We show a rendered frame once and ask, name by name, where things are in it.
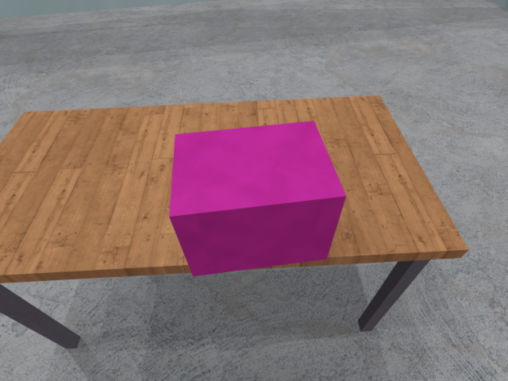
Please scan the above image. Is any table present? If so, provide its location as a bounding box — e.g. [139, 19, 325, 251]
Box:
[0, 95, 469, 348]

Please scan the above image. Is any carton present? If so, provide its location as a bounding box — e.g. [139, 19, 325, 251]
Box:
[169, 121, 346, 276]

